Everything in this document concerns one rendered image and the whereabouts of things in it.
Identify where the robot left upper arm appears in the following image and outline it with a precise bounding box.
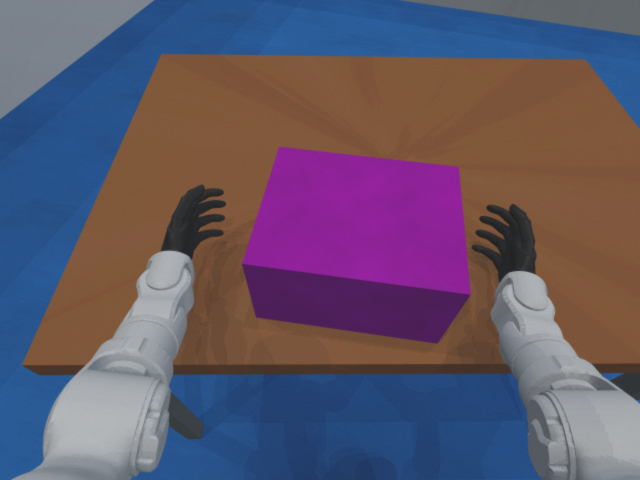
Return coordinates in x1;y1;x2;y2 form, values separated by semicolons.
11;369;171;480

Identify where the table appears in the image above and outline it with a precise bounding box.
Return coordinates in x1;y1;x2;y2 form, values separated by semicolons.
22;54;640;439

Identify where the carton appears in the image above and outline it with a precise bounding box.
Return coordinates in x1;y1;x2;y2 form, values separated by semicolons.
242;147;471;344

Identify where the robot left forearm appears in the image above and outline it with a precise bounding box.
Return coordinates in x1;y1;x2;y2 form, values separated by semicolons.
43;251;194;459

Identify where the robot right forearm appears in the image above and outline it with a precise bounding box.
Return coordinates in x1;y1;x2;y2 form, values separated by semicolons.
491;271;640;410

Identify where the robot right upper arm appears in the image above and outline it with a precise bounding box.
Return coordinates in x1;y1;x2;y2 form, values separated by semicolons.
527;390;640;480

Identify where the right robot hand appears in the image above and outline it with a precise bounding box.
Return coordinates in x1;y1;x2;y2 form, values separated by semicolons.
472;204;537;282

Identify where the left robot hand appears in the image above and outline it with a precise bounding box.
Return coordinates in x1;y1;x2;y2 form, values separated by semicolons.
161;185;226;260

